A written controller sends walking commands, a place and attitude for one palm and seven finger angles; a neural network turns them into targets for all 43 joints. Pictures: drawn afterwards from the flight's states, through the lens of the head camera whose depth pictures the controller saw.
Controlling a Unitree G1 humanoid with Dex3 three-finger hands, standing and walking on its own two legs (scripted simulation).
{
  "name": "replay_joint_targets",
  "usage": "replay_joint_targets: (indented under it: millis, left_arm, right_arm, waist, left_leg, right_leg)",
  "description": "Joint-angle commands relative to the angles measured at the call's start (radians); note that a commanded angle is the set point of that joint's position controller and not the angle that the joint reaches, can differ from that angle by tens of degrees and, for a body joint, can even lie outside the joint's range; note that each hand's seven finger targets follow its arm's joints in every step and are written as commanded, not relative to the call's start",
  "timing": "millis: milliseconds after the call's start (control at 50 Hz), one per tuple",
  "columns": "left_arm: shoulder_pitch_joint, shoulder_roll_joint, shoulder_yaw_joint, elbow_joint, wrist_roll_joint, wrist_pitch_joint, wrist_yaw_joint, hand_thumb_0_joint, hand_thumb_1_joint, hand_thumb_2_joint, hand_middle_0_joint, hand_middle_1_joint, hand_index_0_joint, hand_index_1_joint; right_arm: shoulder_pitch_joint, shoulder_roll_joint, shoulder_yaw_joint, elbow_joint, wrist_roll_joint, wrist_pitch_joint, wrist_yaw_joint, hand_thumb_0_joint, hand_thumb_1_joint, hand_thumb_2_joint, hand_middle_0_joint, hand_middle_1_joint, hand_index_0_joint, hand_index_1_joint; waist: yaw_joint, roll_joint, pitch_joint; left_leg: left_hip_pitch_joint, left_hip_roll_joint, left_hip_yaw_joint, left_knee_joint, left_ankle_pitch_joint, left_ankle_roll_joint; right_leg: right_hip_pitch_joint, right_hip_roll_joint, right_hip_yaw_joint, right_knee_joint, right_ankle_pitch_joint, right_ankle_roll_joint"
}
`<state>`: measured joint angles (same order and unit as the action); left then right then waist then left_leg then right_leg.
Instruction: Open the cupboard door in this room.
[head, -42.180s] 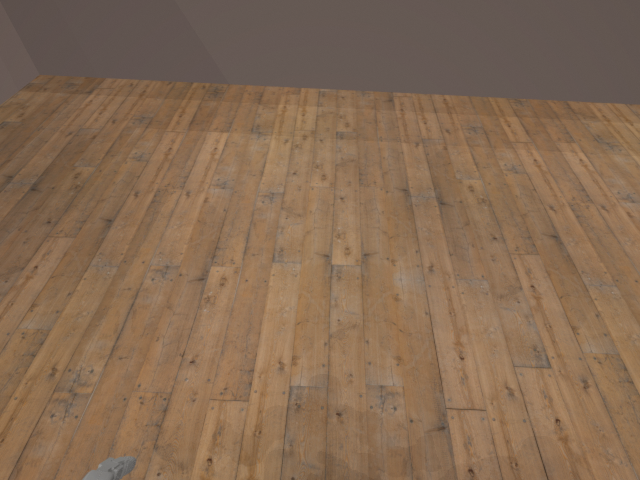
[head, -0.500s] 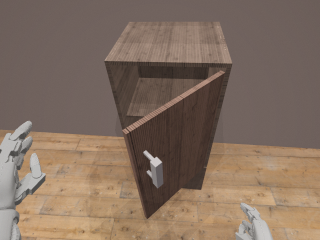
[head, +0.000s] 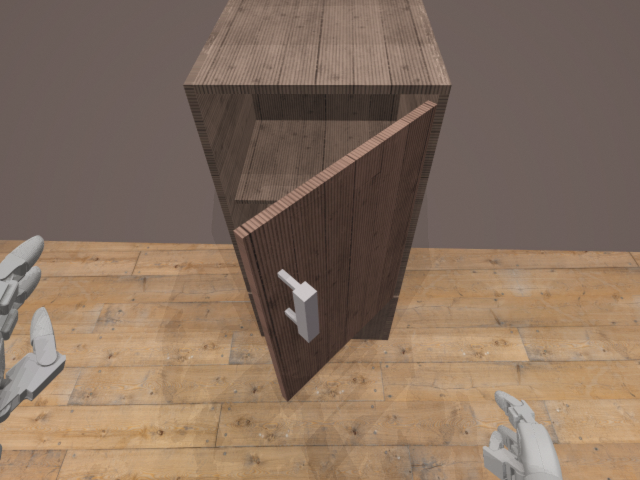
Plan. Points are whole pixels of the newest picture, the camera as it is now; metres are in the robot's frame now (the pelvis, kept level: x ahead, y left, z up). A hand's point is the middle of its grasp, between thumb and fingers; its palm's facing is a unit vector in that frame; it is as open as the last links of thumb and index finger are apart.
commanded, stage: step back with the hand held close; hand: left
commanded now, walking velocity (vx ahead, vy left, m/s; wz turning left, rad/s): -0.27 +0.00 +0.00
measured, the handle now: (297, 305) +0.36 +0.06 -0.04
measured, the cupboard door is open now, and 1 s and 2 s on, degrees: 47 47 47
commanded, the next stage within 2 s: stop stepping back and stand still in 0.86 s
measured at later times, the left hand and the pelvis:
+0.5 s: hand out of the picture +0.10 +0.28 +0.15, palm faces +0.45 -0.77 -0.46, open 7.4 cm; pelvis -0.09 +0.02 -0.02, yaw +2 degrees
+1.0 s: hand out of the picture +0.00 +0.30 +0.17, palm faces +0.47 -0.73 -0.50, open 7.4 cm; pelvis -0.18 +0.01 -0.02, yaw +6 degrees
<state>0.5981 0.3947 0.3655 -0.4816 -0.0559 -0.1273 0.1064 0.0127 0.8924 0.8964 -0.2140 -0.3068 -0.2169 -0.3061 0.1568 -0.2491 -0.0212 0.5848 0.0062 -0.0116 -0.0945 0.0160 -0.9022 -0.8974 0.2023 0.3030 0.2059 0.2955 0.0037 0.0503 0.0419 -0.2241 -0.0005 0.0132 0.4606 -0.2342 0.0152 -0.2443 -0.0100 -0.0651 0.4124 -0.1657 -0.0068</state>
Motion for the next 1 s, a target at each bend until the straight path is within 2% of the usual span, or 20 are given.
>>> replay_joint_targets:
  millis: [0,120,200,260,320,380,420,500,560,620,660,680,700,720,740,820,900,940,960,980]
  left_arm:
    - [-0.03,0.216,0.2,-0.217,-0.003,-0.074,0.049,0.0,0.9,0.9,-0.2,-0.3,-0.2,-0.3]
    - [-0.042,0.182,0.168,-0.201,0.012,-0.086,0.053,0.0,0.9,0.9,-0.2,-0.3,-0.2,-0.3]
    - [-0.072,0.181,0.171,-0.195,0.034,-0.099,0.056,0.0,0.9,0.9,-0.2,-0.3,-0.2,-0.3]
    - [-0.105,0.185,0.176,-0.206,0.05,-0.114,0.061,0.0,0.9,0.9,-0.2,-0.3,-0.2,-0.3]
    - [-0.126,0.197,0.181,-0.244,0.054,-0.131,0.067,0.0,0.9,0.9,-0.2,-0.3,-0.2,-0.3]
    - [-0.108,0.212,0.188,-0.285,0.037,-0.142,0.077,0.0,0.9,0.9,-0.2,-0.3,-0.2,-0.3]
    - [-0.094,0.214,0.198,-0.297,0.032,-0.152,0.082,0.0,0.9,0.9,-0.2,-0.3,-0.2,-0.3]
    - [-0.115,0.189,0.215,-0.27,0.068,-0.163,0.078,0.0,0.9,0.9,-0.2,-0.3,-0.2,-0.3]
    - [-0.104,0.204,0.228,-0.251,0.058,-0.16,0.067,0.0,0.9,0.9,-0.2,-0.3,-0.2,-0.3]
    - [-0.042,0.186,0.221,-0.196,0.047,-0.164,0.049,0.0,0.9,0.9,-0.2,-0.3,-0.2,-0.3]
    - [-0.061,0.201,0.205,-0.231,0.021,-0.175,0.042,0.0,0.9,0.9,-0.2,-0.3,-0.2,-0.3]
    - [-0.069,0.215,0.196,-0.235,0.011,-0.19,0.045,0.0,0.9,0.9,-0.2,-0.3,-0.2,-0.3]
    - [-0.111,0.234,0.199,-0.258,0.016,-0.203,0.051,0.0,0.9,0.9,-0.2,-0.3,-0.2,-0.3]
    - [-0.133,0.216,0.166,-0.267,0.014,-0.19,0.049,0.0,0.9,0.9,-0.2,-0.3,-0.2,-0.3]
    - [-0.144,0.231,0.174,-0.285,0.012,-0.179,0.046,0.0,0.9,0.9,-0.2,-0.3,-0.2,-0.3]
    - [-0.114,0.255,0.209,-0.289,0.003,-0.166,0.038,0.0,0.9,0.9,-0.2,-0.3,-0.2,-0.3]
    - [-0.12,0.241,0.249,-0.24,0.013,-0.172,0.032,0.0,0.9,0.9,-0.2,-0.3,-0.2,-0.3]
    - [-0.088,0.232,0.246,-0.211,0.009,-0.165,0.027,0.0,0.9,0.9,-0.2,-0.3,-0.2,-0.3]
    - [-0.057,0.222,0.228,-0.212,0.0,-0.159,0.024,0.0,0.9,0.9,-0.2,-0.3,-0.2,-0.3]
    - [-0.037,0.232,0.216,-0.238,-0.003,-0.159,0.026,0.0,0.9,0.9,-0.2,-0.3,-0.2,-0.3]
  right_arm:
    - [-0.106,-0.099,-0.033,-0.174,0.004,-0.045,-0.014,0.0,-0.9,-0.9,0.2,0.3,0.2,0.3]
    - [-0.098,-0.11,-0.03,-0.183,0.004,-0.055,-0.015,0.0,-0.9,-0.9,0.2,0.3,0.2,0.3]
    - [-0.094,-0.124,-0.032,-0.189,0.003,-0.065,-0.009,0.0,-0.9,-0.9,0.2,0.3,0.2,0.3]
    - [-0.075,-0.127,-0.031,-0.192,-0.002,-0.074,-0.006,0.0,-0.9,-0.9,0.2,0.3,0.2,0.3]
    - [-0.064,-0.12,-0.03,-0.189,-0.005,-0.089,-0.006,0.0,-0.9,-0.9,0.2,0.3,0.2,0.3]
    - [-0.042,-0.109,-0.024,-0.174,-0.006,-0.101,-0.004,0.0,-0.9,-0.9,0.2,0.3,0.2,0.3]
    - [-0.048,-0.107,-0.023,-0.166,-0.01,-0.11,-0.009,0.0,-0.9,-0.9,0.2,0.3,0.2,0.3]
    - [-0.074,-0.135,-0.032,-0.18,-0.011,-0.124,-0.014,0.0,-0.9,-0.9,0.2,0.3,0.2,0.3]
    - [-0.067,-0.115,-0.045,-0.171,-0.012,-0.136,-0.002,0.0,-0.9,-0.9,0.2,0.3,0.2,0.3]
    - [-0.086,-0.108,-0.042,-0.167,-0.02,-0.143,0.01,0.0,-0.9,-0.9,0.2,0.3,0.2,0.3]
    - [-0.09,-0.096,-0.036,-0.138,-0.022,-0.149,0.023,0.0,-0.9,-0.9,0.2,0.3,0.2,0.3]
    - [-0.066,-0.073,-0.029,-0.112,-0.014,-0.143,0.029,0.0,-0.9,-0.9,0.2,0.3,0.2,0.3]
    - [-0.06,-0.068,-0.023,-0.087,-0.022,-0.139,0.025,0.0,-0.9,-0.9,0.2,0.3,0.2,0.3]
    - [-0.052,-0.077,-0.035,-0.09,-0.004,-0.143,0.016,0.0,-0.9,-0.9,0.2,0.3,0.2,0.3]
    - [-0.06,-0.091,-0.045,-0.106,0.009,-0.146,0.011,0.0,-0.9,-0.9,0.2,0.3,0.2,0.3]
    - [-0.13,-0.097,-0.039,-0.133,-0.003,-0.139,0.002,0.0,-0.9,-0.9,0.2,0.3,0.2,0.3]
    - [-0.15,-0.121,-0.056,-0.143,-0.026,-0.131,0.008,0.0,-0.9,-0.9,0.2,0.3,0.2,0.3]
    - [-0.13,-0.103,-0.058,-0.147,-0.027,-0.117,0.019,0.0,-0.9,-0.9,0.2,0.3,0.2,0.3]
    - [-0.112,-0.085,-0.059,-0.158,-0.015,-0.12,0.026,0.0,-0.9,-0.9,0.2,0.3,0.2,0.3]
    - [-0.093,-0.071,-0.055,-0.165,-0.001,-0.124,0.029,0.0,-0.9,-0.9,0.2,0.3,0.2,0.3]
  waist:
    - [0.01,-0.024,-0.198]
    - [0.012,0.023,-0.143]
    - [0.009,0.018,-0.085]
    - [0.003,-0.013,-0.055]
    - [-0.003,-0.02,-0.064]
    - [-0.01,-0.045,-0.1]
    - [-0.01,0.011,-0.119]
    - [0.01,0.252,-0.091]
    - [0.013,0.096,-0.128]
    - [0.012,0.074,-0.036]
    - [-0.007,-0.01,-0.038]
    - [-0.016,-0.065,-0.134]
    - [-0.017,-0.065,-0.226]
    - [-0.025,-0.152,-0.325]
    - [-0.02,-0.168,-0.346]
    - [0.007,0.082,-0.224]
    - [0.016,0.246,-0.11]
    - [0.026,0.152,-0.148]
    - [0.026,0.077,-0.17]
    - [0.015,-0.082,-0.168]
  left_leg:
    - [-0.031,0.054,-0.057,-0.04,0.285,0.005]
    - [-0.188,0.091,-0.096,-0.121,0.088,0.034]
    - [-0.376,0.099,-0.12,-0.158,-0.249,0.065]
    - [-0.438,0.096,-0.126,-0.124,-0.371,0.075]
    - [-0.369,0.068,-0.113,-0.041,-0.373,0.065]
    - [-0.206,0.03,-0.093,0.03,-0.243,0.031]
    - [-0.213,0.051,-0.112,-0.016,-0.259,0.033]
    - [-0.684,0.24,-0.325,-0.346,-0.627,0.129]
    - [-0.506,0.25,-0.288,-0.239,-0.394,0.134]
    - [-0.484,0.186,-0.207,-0.156,-0.382,0.104]
    - [-0.208,0.09,-0.092,-0.011,-0.158,0.027]
    - [-0.017,0.066,-0.036,0.099,0.098,-0.004]
    - [0.098,0.063,-0.002,0.119,0.29,-0.016]
    - [0.166,0.049,0.021,0.124,0.39,-0.012]
    - [0.213,0.052,0.028,0.113,0.41,0.003]
    - [0.105,0.141,-0.076,-0.084,0.17,0.033]
    - [-0.374,0.275,-0.229,-0.4,-0.507,0.062]
    - [-0.401,0.271,-0.174,-0.343,-0.468,0.041]
    - [-0.257,0.186,-0.081,-0.213,-0.379,0.004]
    - [-0.041,0.048,0.048,0.081,-0.234,-0.046]
  right_leg:
    - [0.131,-0.067,0.062,0.003,0.265,-0.004]
    - [0.165,-0.03,0.063,0.061,0.119,0.011]
    - [0.207,-0.029,0.095,0.07,-0.029,0.013]
    - [0.169,-0.04,0.126,0.041,-0.184,0.009]
    - [0.061,-0.061,0.159,-0.02,-0.285,-0.007]
    - [-0.073,-0.086,0.156,-0.054,-0.234,-0.028]
    - [-0.051,-0.067,0.134,-0.02,-0.218,-0.015]
    - [0.341,0.094,0.055,0.423,-0.096,0.037]
    - [0.228,0.089,0.095,0.413,-0.123,0.022]
    - [0.145,0.07,0.139,0.19,-0.164,-0.007]
    - [-0.105,-0.022,0.256,-0.022,-0.039,-0.064]
    - [-0.175,-0.113,0.332,-0.049,0.185,-0.083]
    - [-0.147,-0.129,0.306,-0.011,0.448,-0.065]
    - [-0.074,-0.082,0.239,0.026,0.598,0.0]
    - [-0.08,-0.052,0.214,0.028,0.596,0.043]
    - [-0.113,0.062,0.156,0.06,0.006,0.02]
    - [0.168,0.143,0.113,0.274,-0.257,-0.017]
    - [0.205,0.121,0.107,0.288,-0.295,-0.046]
    - [0.068,0.082,0.142,0.145,-0.36,-0.074]
    - [-0.199,-0.018,0.285,-0.107,-0.529,-0.117]
